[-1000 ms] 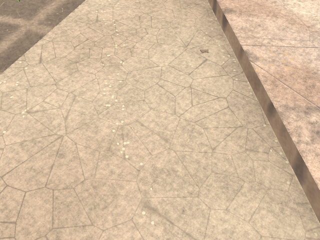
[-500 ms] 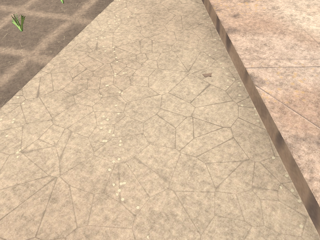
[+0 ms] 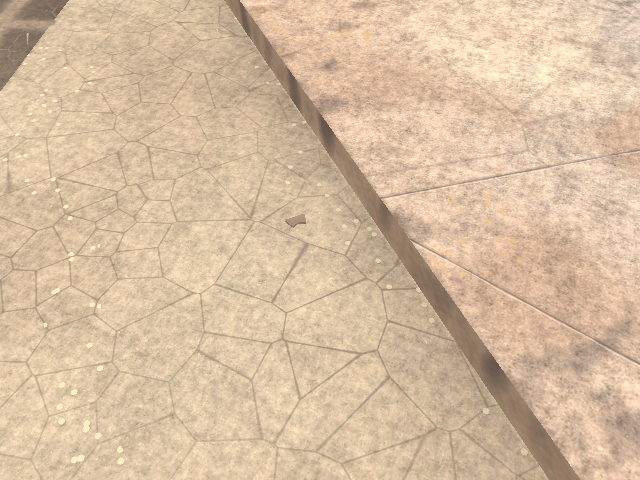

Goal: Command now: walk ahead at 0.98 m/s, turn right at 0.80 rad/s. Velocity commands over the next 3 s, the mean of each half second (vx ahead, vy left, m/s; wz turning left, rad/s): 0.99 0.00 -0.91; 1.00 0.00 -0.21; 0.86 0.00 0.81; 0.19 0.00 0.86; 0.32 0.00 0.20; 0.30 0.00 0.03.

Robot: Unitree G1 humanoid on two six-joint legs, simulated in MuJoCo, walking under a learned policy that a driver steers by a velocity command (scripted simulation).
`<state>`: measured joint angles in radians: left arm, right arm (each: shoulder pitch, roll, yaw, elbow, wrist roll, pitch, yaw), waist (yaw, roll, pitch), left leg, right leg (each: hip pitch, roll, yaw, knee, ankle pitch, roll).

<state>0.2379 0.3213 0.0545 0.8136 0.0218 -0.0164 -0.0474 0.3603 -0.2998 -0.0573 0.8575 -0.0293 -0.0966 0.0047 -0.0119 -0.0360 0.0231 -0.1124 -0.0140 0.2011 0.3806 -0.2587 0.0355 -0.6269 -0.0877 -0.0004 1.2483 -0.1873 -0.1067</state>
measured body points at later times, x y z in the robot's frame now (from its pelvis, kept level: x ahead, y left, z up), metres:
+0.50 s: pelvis +0.45 -0.07 +0.00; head +0.48 -0.08 +0.44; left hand +0.55 +0.21 -0.13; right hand +0.58 -0.37 -0.07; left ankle +0.66 +0.07 -0.66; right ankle +0.39 -0.06 -0.74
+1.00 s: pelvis +0.86 -0.22 +0.00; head +0.88 -0.24 +0.45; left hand +1.19 -0.29 +0.01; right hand +0.61 -0.33 -0.12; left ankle +0.83 -0.07 -0.74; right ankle +0.91 -0.40 -0.54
